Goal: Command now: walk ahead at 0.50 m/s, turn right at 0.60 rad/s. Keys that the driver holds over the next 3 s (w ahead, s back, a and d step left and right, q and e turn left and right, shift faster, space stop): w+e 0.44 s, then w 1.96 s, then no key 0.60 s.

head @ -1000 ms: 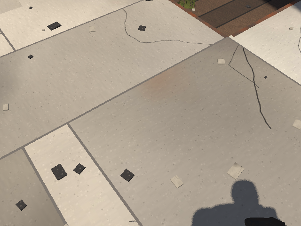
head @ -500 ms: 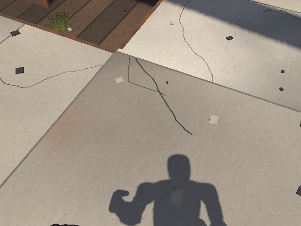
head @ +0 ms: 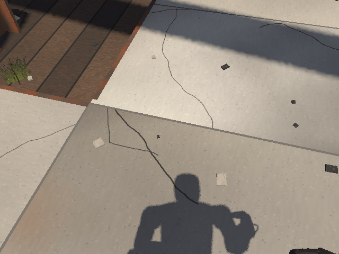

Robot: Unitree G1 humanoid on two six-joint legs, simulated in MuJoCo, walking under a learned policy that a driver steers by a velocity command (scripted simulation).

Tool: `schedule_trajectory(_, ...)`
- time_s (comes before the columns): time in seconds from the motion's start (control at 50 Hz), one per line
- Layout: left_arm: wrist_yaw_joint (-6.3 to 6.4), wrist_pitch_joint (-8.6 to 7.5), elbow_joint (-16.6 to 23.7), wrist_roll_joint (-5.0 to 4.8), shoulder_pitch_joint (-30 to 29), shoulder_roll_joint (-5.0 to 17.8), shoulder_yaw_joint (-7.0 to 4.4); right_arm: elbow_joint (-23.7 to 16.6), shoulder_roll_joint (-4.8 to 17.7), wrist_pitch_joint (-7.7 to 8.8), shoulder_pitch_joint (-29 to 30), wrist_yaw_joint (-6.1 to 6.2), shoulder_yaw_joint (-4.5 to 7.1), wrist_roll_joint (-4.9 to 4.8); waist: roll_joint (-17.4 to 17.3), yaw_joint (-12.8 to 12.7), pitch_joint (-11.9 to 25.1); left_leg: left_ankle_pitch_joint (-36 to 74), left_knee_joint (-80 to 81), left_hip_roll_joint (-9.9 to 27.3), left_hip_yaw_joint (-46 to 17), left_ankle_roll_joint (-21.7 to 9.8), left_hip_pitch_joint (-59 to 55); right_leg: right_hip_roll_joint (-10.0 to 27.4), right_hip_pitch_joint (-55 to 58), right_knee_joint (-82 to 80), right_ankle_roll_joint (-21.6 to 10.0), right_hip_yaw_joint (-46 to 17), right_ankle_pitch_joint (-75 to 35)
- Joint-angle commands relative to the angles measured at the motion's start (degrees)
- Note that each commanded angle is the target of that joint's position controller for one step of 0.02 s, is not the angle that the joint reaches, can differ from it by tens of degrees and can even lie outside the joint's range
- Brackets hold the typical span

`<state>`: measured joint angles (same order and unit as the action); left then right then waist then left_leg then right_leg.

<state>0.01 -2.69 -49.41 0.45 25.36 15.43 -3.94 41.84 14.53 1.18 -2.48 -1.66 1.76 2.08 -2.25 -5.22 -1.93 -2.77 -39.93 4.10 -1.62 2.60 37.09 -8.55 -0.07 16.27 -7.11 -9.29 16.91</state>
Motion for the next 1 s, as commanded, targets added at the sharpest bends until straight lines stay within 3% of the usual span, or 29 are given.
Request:
schedule_trajectory(0.02, 0.85, -0.51, 2.63, 0.4, 2.07, 9.92, -2.23, -6.67, 5.39, 1.73, 7.3, 0.01, 0.81, -0.48, 6.52, 0.53, -0.99, -0.54, 5.42, -2.59, 0.46, -1.37, -1.15, 16.22, 1.62, 1.77, -5.27, -12.09, -32.51)
schedule_trajectory(0.06, 0.94, -0.61, 3.65, 0.5, -1.71, 11.17, -2.47, -5.07, 7.02, 2.24, 0.47, 0.59, 1.36, -0.71, 7.21, 4.34, 0.58, -4.6, 9.29, -4.75, 0.81, -3.12, -13.64, 15.46, -2.3, 6.16, -2.78, -12.11, -38.81)
schedule_trajectory(0.08, 0.56, -0.85, 3.9, 0.39, -2.91, 11.61, -2.53, -2.99, 8.48, 2.67, -6.36, 1.26, 2.05, -0.72, 5.99, 7.35, 3.94, -5.66, 11.27, -6.28, 1.78, -4.17, -23.12, 13.37, -4.06, 13.33, -1.51, -11.2, -43.35)
schedule_trajectory(0.1, -0.05, -1.28, 4.15, -0.12, -3.58, 10.55, -2.22, -1.44, 10.58, 3.45, -14.45, 2.07, 2.81, -0.15, 2.75, 11.45, 9.12, -5.95, 13.76, -2.17, -1.52, -6.04, -35.86, 9.44, -9.41, 25.51, -0.08, -8.34, -38.48)
schedule_trajectory(0.12, -0.3, -1.64, 6.28, -1.48, -1.32, 4.96, -0.77, -1.77, 15.47, 3.55, -22.22, 3.14, 3.83, 1.38, -5.48, 12.81, 18.58, -19.28, 16.07, 13.62, -19.16, -9.38, -50.61, 4.53, -20.06, 43.24, 1.66, -2.72, -16.15)
schedule_trajectory(0.14, -0.17, -1.37, 7.85, -1.21, 2.91, 4.94, -0.6, -1.98, 17.29, 2.73, -18.94, 2.86, 4.32, 0.9, -17.16, 7.91, 21.24, -20.59, 24.06, 22.32, -43.83, -14.53, -53.33, -0.73, -32.48, 53.26, 2.11, 1.62, 14.69)
schedule_trajectory(0.16, 0.26, -0.33, 5.53, 0.57, 2.07, 7.88, -0.93, -2.91, 11.95, 2.15, -14.25, 2.51, 3.5, 0.23, -6.55, 6.26, 12.31, -25.76, 23.95, 20.84, -39.48, -14.75, -45.13, 4.87, -36.18, 57.83, 1.96, 1.34, 10.38)
schedule_trajectory(0.18, -0.37, 0.05, 5.32, 1.02, -1.82, 7.71, -0.9, -3.14, 7.36, 2.1, -11.52, 2.3, 2.38, -0.23, 0.06, 6.44, 5.89, -23.89, 24.8, 17.68, -29.84, -13.89, -37.76, 6.92, -35.52, 56.45, 2.31, 2.32, 5.74)
schedule_trajectory(0.2, -0.88, 0.36, 5.62, 0.95, -3.5, 6.46, -0.72, -2.69, 5.54, 2.19, -10.17, 2.2, 1.81, -0.12, 0.57, 5.55, 2.48, -17.87, 26.63, 14.6, -21.84, -12.24, -32.65, 8.7, -34.21, 53.34, 2.69, 3.01, 3.43)
schedule_trajectory(0.22, -1.41, 0.92, 6.17, 1.56, -4.58, 6.04, -0.7, -1.71, 5.37, 2.6, -10.73, 2.35, 1.64, -0.23, -2.27, 5.07, 1.18, -12.47, 27.63, 12.61, -16.35, -11.33, -30.02, 10.04, -33.26, 51.25, 3.15, 3.43, 2.63)
schedule_trajectory(0.26, -2.31, 2.16, 6.26, 1.77, -4.57, 5.33, -0.48, -0.31, 5.75, 3.78, -12.41, 1.97, 1.76, -0.74, -3.98, 4.53, 1.32, -2.92, 28.71, 11.09, -9.77, -11.05, -28.33, 10.47, -32.03, 50.96, 3.72, 4.69, 1.04)
schedule_trajectory(0.32, -3.2, 2.7, 8.53, 1.67, -9.68, 4.54, -0.12, 1.03, 6.54, 4.88, -14.11, 1.46, 2.17, -1.26, -3.16, 4.64, 0.88, 2.94, 30.84, 11.6, -3.76, -11.98, -30.04, 11.67, -36.96, 49.12, 4.39, 5.09, -3.51)
schedule_trajectory(0.44, -4.51, 2.25, 12.5, 1.36, -21.22, 2.33, 1.21, 3.22, 7.08, 4.61, -16.81, 1.42, 2.41, -1.12, -2.63, 6.67, -1.43, 8.06, 31.24, 9.13, 7.83, -10.45, -31.97, 12.21, -37.67, 32.19, 5.0, 9.55, -15.49)
schedule_trajectory(0.52, -4.71, 2.02, 14.25, 1.9, -26.48, 1.96, 1.8, 5.62, 8.61, 4.03, -21.08, 1.67, 2.61, -1.06, -2.72, 8.23, -2.95, 11.7, 30.44, 10.89, 9.73, -9.91, -35.19, 10.64, -32.81, 21.6, 2.93, 12.91, -11.89)
schedule_trajectory(0.54, -4.46, 1.94, 14.33, 2.16, -26.68, 2.25, 1.75, 6.36, 9.06, 3.62, -22.05, 1.73, 2.64, -1.07, -2.78, 8.22, -3.02, 15.15, 29.1, 11.53, 10.02, -9.84, -37.06, 9.84, -31.8, 19.89, 2.1, 13.55, -9.46)
schedule_trajectory(0.58, -3.71, 1.55, 13.38, 2.66, -23.89, 3.03, 1.36, 7.58, 10.43, 2.81, -22.9, 1.89, 2.69, -0.99, -3.62, 6.54, -0.85, 32.26, 21.61, 12.09, 11.51, -9.41, -40.07, 6.65, -25.8, 17.04, -0.02, 15.24, -3.64)
schedule_trajectory(0.6, -3.3, 1.0, 11.54, 2.91, -18.19, 3.7, 0.89, 7.97, 10.84, 2.36, -22.92, 1.97, 2.58, -1.06, -3.31, 3.76, 2.54, 38.31, 13.4, 11.59, 12.83, -8.91, -40.02, 4.63, -18.64, 14.05, -1.32, 15.51, -3.44)
schedule_trajectory(0.62, -2.68, 0.34, 8.16, 3.42, -8.83, 5.04, 0.08, 7.73, 10.08, 2.11, -22.64, 2.04, 2.12, -1.33, -1.17, -0.32, 8.14, 34.47, 1.74, 9.77, 14.66, -7.8, -34.82, 4.09, -5.41, 10.81, -2.67, 14.48, -6.1)
schedule_trajectory(0.64, -1.69, 0.1, 6.75, 4.42, -0.69, 10.17, -1.31, 4.87, 6.15, 2.36, -23.24, 1.66, 0.86, -2.25, 6.42, -2.95, 16.65, 13.07, -16.33, 6.82, 15.06, -5.91, -18.81, 18.04, 13.03, 9.75, -6.63, -2.91, 1.43)
schedule_trajectory(0.66, -0.99, 0.5, 6.61, 2.47, 0.12, 15.36, -2.49, 2.66, 3.73, 2.34, -25.48, 0.88, 0.57, -2.09, 15.9, -0.24, 21.87, -30.17, -33.26, -2.98, 11.07, -3.75, -2.12, 32.5, 21.78, 3.6, -12.78, -29.2, -5.42)
schedule_trajectory(0.68, -0.46, 0.7, 6.37, 0.88, -0.56, 13.81, -2.37, 2.49, 8.6, 1.92, -18.19, 1.3, 2.01, -1.35, 6.53, -2.04, 17.32, -25.7, -36.36, -1.34, 2.43, -4.38, 2.62, 29.95, 18.25, 3.06, -11.5, -24.55, -12.84)
schedule_trajectory(0.7, -0.13, 0.39, 5.45, 0.63, -3.87, 11.11, -1.61, 1.63, 6.99, 2.5, -15.73, 1.03, 1.56, -2.14, 6.14, 0.16, 9.74, -20.55, -33.88, 0.74, 1.45, -4.98, 3.21, 27.28, 10.76, 2.56, -9.98, -14.58, -20.46)
schedule_trajectory(0.72, -0.19, 0.0, 5.08, 0.7, -6.39, 8.04, -0.75, 2.41, 6.13, 2.73, -16.14, 0.83, 1.29, -2.1, 4.52, 2.54, 5.99, -17.89, -29.03, 2.27, 1.26, -5.16, 0.48, 24.24, 4.18, 0.96, -7.54, -9.13, -24.18)
schedule_trajectory(0.76, -0.32, -0.71, 4.79, 0.26, -9.91, 4.83, 0.37, 4.48, 5.25, 1.2, -19.98, 0.45, 1.23, -0.5, 5.9, 6.43, 3.56, -15.69, -24.23, 3.22, 1.28, -4.19, -6.18, 20.31, -4.31, -2.65, -4.91, -2.63, -24.99)
schedule_trajectory(0.82, -0.46, -1.91, 3.07, -0.26, -8.21, 5.42, 0.26, 4.63, 4.09, -0.05, -18.83, -0.43, 1.39, 0.05, 5.86, 7.23, 2.15, -12.03, -21.55, 2.82, 2.46, -3.06, -5.85, 18.82, -6.99, -6.91, -5.9, -0.2, -23.73)
schedule_trajectory(0.88, -0.48, -2.17, 1.21, -0.27, -5.33, 5.72, 0.13, 2.66, 3.98, -0.2, -11.62, -0.54, 1.44, 0.01, 5.23, 5.68, -1.46, -5.59, -15.7, 3.74, 2.72, -1.96, 0.23, 18.43, -6.02, -9.85, -6.12, 1.11, -21.48)
schedule_trajectory(1.0, -0.34, -2.43, -2.2, 0.05, -0.02, 5.82, 0.43, -0.53, 3.06, 0.42, -0.58, -0.54, 0.65, -0.44, 5.25, 2.66, -3.51, 2.74, -1.22, 1.69, 4.51, -2.81, 1.36, 18.25, -0.3, -9.42, -4.88, 4.3, -27.15)
